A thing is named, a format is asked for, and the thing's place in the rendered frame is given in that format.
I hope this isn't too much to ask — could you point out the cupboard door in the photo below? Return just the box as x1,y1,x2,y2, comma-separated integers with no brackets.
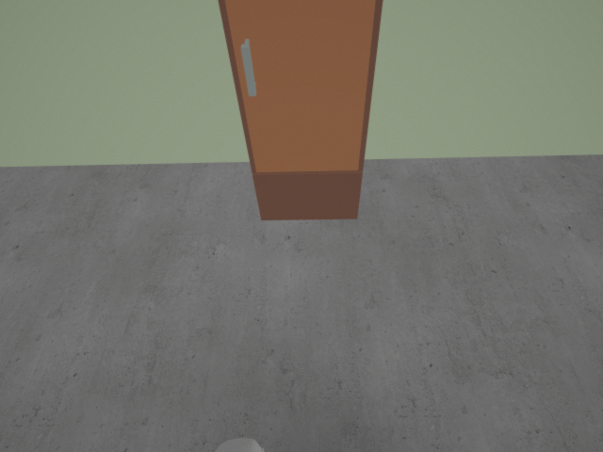
225,0,376,172

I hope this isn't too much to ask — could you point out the handle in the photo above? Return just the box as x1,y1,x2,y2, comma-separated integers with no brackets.
240,39,256,96

